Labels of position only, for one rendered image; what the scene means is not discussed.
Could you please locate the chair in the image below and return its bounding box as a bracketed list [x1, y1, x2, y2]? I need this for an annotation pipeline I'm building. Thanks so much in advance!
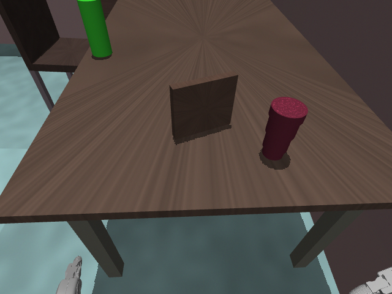
[0, 0, 90, 112]

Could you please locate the table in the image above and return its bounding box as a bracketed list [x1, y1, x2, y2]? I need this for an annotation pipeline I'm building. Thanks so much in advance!
[0, 0, 392, 277]

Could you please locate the right robot hand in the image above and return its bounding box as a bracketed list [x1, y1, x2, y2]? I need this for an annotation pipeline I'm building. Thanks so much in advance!
[349, 267, 392, 294]

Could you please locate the left robot hand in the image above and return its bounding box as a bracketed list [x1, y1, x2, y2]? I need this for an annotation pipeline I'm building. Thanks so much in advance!
[56, 256, 82, 294]

